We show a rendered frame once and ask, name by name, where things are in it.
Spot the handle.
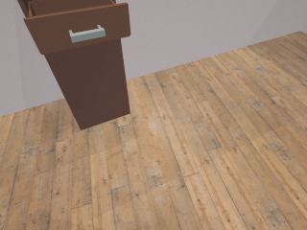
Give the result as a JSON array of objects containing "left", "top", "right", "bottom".
[{"left": 69, "top": 25, "right": 106, "bottom": 43}]

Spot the drawer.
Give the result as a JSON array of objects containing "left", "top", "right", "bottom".
[{"left": 23, "top": 0, "right": 131, "bottom": 55}]

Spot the cabinet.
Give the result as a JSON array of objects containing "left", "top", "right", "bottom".
[{"left": 17, "top": 0, "right": 130, "bottom": 130}]

